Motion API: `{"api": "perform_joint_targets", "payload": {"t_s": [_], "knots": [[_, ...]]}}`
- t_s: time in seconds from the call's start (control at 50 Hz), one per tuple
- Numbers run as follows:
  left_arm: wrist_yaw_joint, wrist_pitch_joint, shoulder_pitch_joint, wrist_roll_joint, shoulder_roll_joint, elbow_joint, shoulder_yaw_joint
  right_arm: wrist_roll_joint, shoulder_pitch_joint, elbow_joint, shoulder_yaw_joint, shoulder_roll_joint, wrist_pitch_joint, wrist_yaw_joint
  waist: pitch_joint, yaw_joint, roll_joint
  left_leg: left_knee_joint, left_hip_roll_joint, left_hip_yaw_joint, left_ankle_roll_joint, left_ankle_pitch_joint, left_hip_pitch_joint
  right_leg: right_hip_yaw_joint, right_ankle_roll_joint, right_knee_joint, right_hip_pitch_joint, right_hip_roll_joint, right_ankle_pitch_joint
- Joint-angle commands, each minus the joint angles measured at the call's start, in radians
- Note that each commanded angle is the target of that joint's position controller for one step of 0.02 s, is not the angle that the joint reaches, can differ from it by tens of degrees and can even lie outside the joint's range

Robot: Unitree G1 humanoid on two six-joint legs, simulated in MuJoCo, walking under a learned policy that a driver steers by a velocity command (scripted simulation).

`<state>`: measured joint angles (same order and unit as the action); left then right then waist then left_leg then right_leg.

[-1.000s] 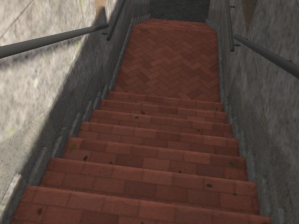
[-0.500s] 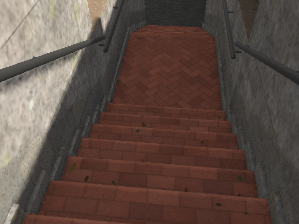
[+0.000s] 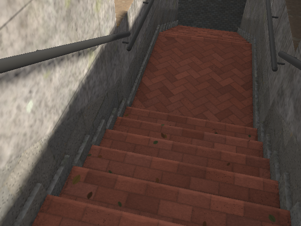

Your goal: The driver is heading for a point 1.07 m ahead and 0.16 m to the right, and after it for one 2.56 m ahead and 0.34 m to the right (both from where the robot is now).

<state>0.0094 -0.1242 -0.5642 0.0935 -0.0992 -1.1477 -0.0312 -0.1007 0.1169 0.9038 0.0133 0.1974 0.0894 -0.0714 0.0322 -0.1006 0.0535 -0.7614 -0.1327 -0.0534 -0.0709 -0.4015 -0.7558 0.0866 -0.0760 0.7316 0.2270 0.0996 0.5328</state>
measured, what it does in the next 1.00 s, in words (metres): goes down, turning right: left foot 0.15 m lower, then right foot 0.15 m lower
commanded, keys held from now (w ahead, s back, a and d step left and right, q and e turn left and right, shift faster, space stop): w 0.18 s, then w+e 0.14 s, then e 0.56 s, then no key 0.12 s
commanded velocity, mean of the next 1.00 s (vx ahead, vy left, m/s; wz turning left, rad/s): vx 0.27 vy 0.00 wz -0.34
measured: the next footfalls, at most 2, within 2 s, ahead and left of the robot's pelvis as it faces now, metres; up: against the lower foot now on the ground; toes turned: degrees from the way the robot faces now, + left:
left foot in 0.18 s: +0.27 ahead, +0.14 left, -0.15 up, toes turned +6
right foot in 0.74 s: +0.52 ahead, -0.12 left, -0.30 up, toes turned -24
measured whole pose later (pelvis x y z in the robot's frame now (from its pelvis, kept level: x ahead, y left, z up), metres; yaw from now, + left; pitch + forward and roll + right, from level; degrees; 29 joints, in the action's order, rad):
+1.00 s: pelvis +0.48 -0.01 -0.28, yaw -21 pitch +3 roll +0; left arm 0.04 -0.09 -0.35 0.07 -0.23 -0.89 0.04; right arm -0.06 0.10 0.79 0.03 0.25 0.08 -0.01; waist 0.01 -0.02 0.00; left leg -1.18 -0.10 -0.01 0.06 0.19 -0.71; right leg 0.03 -0.08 0.57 0.41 0.03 0.22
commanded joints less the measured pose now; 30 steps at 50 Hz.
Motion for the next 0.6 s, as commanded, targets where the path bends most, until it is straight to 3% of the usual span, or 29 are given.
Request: {"api": "perform_joint_targets", "payload": {"t_s": [0.02, 0.04, 0.06, 0.1, 0.12, 0.14, 0.16, 0.18, 0.2, 0.22, 0.24, 0.26, 0.28, 0.3, 0.32, 0.34, 0.36, 0.38, 0.4, 0.42, 0.44, 0.46, 0.48, 0.5, 0.54, 0.56, 0.58, 0.6], "knots": [[0.011, -0.006, -0.013, 0.017, -0.113, 0.032, -0.001, -0.006, 0.004, -0.037, -0.025, 0.015, -0.027, 0.001, -0.126, 0.059, -0.081, 0.104, 0.027, 0.056, 0.016, -0.132, 0.345, -0.207, -0.164, -0.131, 0.419, -0.223, -0.283], [0.021, -0.003, -0.024, 0.010, -0.119, 0.036, -0.002, -0.013, -0.016, -0.055, -0.021, 0.040, -0.038, -0.005, -0.148, 0.062, -0.084, 0.082, 0.032, 0.059, 0.016, -0.031, 0.333, -0.254, -0.182, -0.125, 0.389, -0.249, -0.285], [0.021, -0.003, -0.055, 0.002, -0.125, 0.024, 0.000, -0.009, -0.066, -0.075, -0.020, 0.063, -0.045, -0.007, -0.183, 0.042, -0.056, 0.149, 0.017, 0.036, 0.014, 0.041, 0.256, -0.303, -0.187, -0.089, 0.280, -0.280, -0.279], [0.003, 0.004, -0.136, -0.021, -0.136, -0.013, 0.007, -0.010, -0.192, -0.116, -0.038, 0.041, -0.043, -0.003, -0.219, -0.028, -0.051, 0.350, -0.005, 0.009, 0.015, 0.191, 0.094, -0.389, -0.199, -0.029, -0.024, -0.327, -0.332], [-0.005, 0.016, -0.154, -0.028, -0.145, -0.017, 0.014, -0.010, -0.207, -0.113, -0.046, 0.025, -0.036, -0.001, -0.219, -0.049, -0.056, 0.407, 0.008, 0.027, 0.016, 0.231, 0.125, -0.402, -0.201, 0.004, -0.072, -0.323, -0.365], [-0.002, 0.031, -0.145, -0.025, -0.159, -0.014, 0.024, 0.006, -0.181, -0.082, -0.042, 0.032, -0.027, 0.002, -0.189, -0.049, -0.047, 0.460, 0.018, 0.057, 0.013, 0.211, 0.236, -0.368, -0.186, 0.052, -0.076, -0.298, -0.418], [0.019, 0.049, -0.120, -0.008, -0.178, -0.014, 0.031, 0.025, -0.074, -0.029, -0.025, 0.067, -0.021, 0.004, -0.151, 0.007, -0.018, 0.508, 0.034, 0.098, 0.007, 0.106, 0.430, -0.307, -0.162, 0.170, -0.022, -0.253, -0.454], [0.059, 0.060, -0.092, 0.014, -0.200, 0.000, 0.041, 0.036, 0.162, 0.051, 0.017, 0.141, -0.006, 0.004, -0.065, 0.108, -0.002, 0.440, 0.086, 0.172, -0.011, 0.094, 0.753, -0.217, -0.117, 0.355, 0.109, -0.190, -0.569], [0.108, 0.058, -0.122, 0.049, -0.110, -0.029, 0.018, 0.026, 0.510, 0.128, 0.054, 0.226, 0.000, 0.000, 0.072, 0.242, 0.057, 0.270, -0.020, 0.069, -0.132, -0.230, 1.231, -0.188, -0.024, 0.686, 0.443, -0.131, -0.446], [0.132, 0.054, -0.281, -0.008, -0.010, -0.043, 0.002, 0.022, 0.657, 0.163, 0.075, 0.294, -0.016, -0.015, 0.374, 0.224, 0.239, 0.037, -0.264, -0.097, -0.348, -0.681, 1.578, -0.100, 0.028, 1.191, 0.601, -0.040, 0.291], [0.135, 0.043, -0.064, -0.046, -0.115, 0.082, 0.027, -0.006, 0.685, 0.184, 0.074, 0.272, -0.029, -0.015, 0.294, 0.296, 0.101, 0.155, -0.324, -0.289, -0.366, -0.395, 1.524, -0.151, 0.036, 1.296, 0.827, -0.023, 0.277], [0.102, 0.029, 0.118, -0.072, -0.141, 0.151, 0.039, -0.007, 0.532, 0.165, 0.075, 0.235, -0.027, -0.005, 0.053, 0.273, -0.011, 0.295, -0.322, -0.238, -0.297, 0.079, 1.249, -0.169, 0.010, 1.100, 0.928, -0.093, 0.109], [0.071, 0.026, 0.138, -0.060, -0.140, 0.157, 0.036, -0.004, 0.392, 0.128, 0.043, 0.140, -0.035, -0.001, -0.019, 0.211, -0.080, 0.389, -0.283, -0.211, -0.263, 0.452, 0.974, -0.205, -0.022, 1.033, 0.848, -0.152, -0.045], [0.050, 0.026, 0.104, -0.045, -0.145, 0.138, 0.049, -0.013, 0.318, 0.111, 0.016, 0.057, -0.033, 0.007, -0.058, 0.144, -0.078, 0.421, -0.253, -0.186, -0.263, 0.497, 0.745, -0.227, -0.045, 0.945, 0.728, -0.192, -0.170], [0.037, 0.024, 0.095, -0.012, -0.085, 0.135, 0.036, -0.020, 0.251, 0.079, -0.024, -0.069, -0.002, 0.031, -0.111, 0.074, -0.088, 0.463, -0.188, -0.089, -0.209, 0.405, 0.549, -0.292, -0.073, 0.643, 0.592, -0.261, -0.419], [0.040, 0.029, 0.115, 0.003, -0.034, 0.128, 0.034, -0.001, 0.241, 0.073, -0.025, -0.067, 0.021, 0.049, -0.152, 0.073, -0.034, 0.513, -0.148, -0.004, -0.206, 0.274, 0.413, -0.235, -0.077, 0.523, 0.483, -0.254, -0.469], [0.054, 0.035, 0.122, 0.001, -0.048, 0.122, 0.045, 0.022, 0.271, 0.089, -0.031, -0.060, 0.033, 0.058, -0.127, 0.078, -0.041, 0.517, -0.141, 0.036, -0.229, 0.217, 0.394, -0.203, -0.063, 0.428, 0.438, -0.233, -0.523], [0.064, 0.041, 0.127, -0.006, -0.058, 0.130, 0.055, 0.019, 0.320, 0.112, -0.017, -0.008, 0.036, 0.059, -0.090, 0.077, -0.014, 0.464, -0.138, 0.062, -0.233, 0.111, 0.413, -0.170, -0.035, 0.411, 0.441, -0.226, -0.520], [0.080, 0.041, 0.064, 0.000, -0.031, 0.115, 0.042, -0.009, 0.328, 0.119, -0.018, 0.001, 0.035, 0.062, -0.067, 0.045, -0.016, 0.395, -0.138, 0.079, -0.218, 0.000, 0.396, -0.172, -0.013, 0.420, 0.413, -0.234, -0.585], [0.085, 0.036, 0.064, -0.011, -0.042, 0.124, 0.045, -0.018, 0.342, 0.120, -0.018, 0.005, 0.036, 0.055, -0.061, 0.047, -0.031, 0.371, -0.152, 0.093, -0.207, -0.079, 0.394, -0.164, 0.018, 0.404, 0.408, -0.235, -0.597], [0.083, 0.037, 0.163, 0.005, -0.047, 0.174, 0.038, -0.010, 0.406, 0.156, -0.031, -0.037, 0.052, 0.075, -0.069, 0.097, -0.055, 0.350, -0.173, 0.067, -0.182, 0.005, 0.558, -0.237, 0.037, 0.218, 0.577, -0.288, -0.726], [0.070, 0.043, 0.230, -0.004, -0.063, 0.200, 0.041, 0.013, 0.472, 0.190, -0.038, -0.043, 0.062, 0.084, -0.092, 0.120, -0.040, 0.318, -0.180, 0.058, -0.166, 0.011, 0.627, -0.239, 0.052, 0.132, 0.640, -0.290, -0.789], [0.066, 0.044, 0.247, -0.020, -0.075, 0.198, 0.034, 0.005, 0.445, 0.181, -0.046, -0.041, 0.065, 0.097, -0.088, 0.116, -0.089, 0.242, -0.123, 0.127, -0.112, 0.159, 0.566, -0.241, 0.053, -0.042, 0.564, -0.292, -1.025], [0.065, 0.046, 0.250, -0.015, -0.092, 0.186, 0.040, -0.002, 0.400, 0.154, -0.054, -0.040, 0.059, 0.092, -0.050, 0.100, -0.016, 0.230, -0.058, 0.181, -0.092, 0.234, 0.397, -0.170, 0.048, -0.020, 0.352, -0.240, -1.093], [0.079, 0.057, 0.306, -0.009, -0.153, 0.221, 0.058, -0.009, 0.335, 0.124, -0.048, 0.010, 0.056, 0.079, -0.097, 0.078, -0.020, 0.211, -0.053, 0.198, -0.059, 0.360, 0.233, -0.109, 0.028, 0.022, 0.206, -0.203, -1.047], [0.076, 0.061, 0.359, -0.011, -0.174, 0.254, 0.064, -0.004, 0.346, 0.125, -0.046, 0.023, 0.055, 0.079, -0.122, 0.091, -0.033, 0.180, -0.089, 0.170, -0.060, 0.399, 0.283, -0.114, 0.027, -0.025, 0.249, -0.212, -0.968], [0.071, 0.064, 0.431, -0.009, -0.179, 0.284, 0.065, 0.010, 0.415, 0.146, -0.043, 0.024, 0.055, 0.092, -0.161, 0.128, -0.046, 0.133, -0.132, 0.131, -0.060, 0.424, 0.412, -0.120, 0.030, -0.121, 0.358, -0.228, -0.904], [0.067, 0.067, 0.482, -0.001, -0.159, 0.297, 0.056, 0.024, 0.496, 0.176, -0.041, 0.019, 0.046, 0.110, -0.180, 0.166, -0.035, 0.097, -0.171, 0.086, -0.063, 0.434, 0.541, -0.132, 0.034, -0.204, 0.448, -0.249, -0.862]]}}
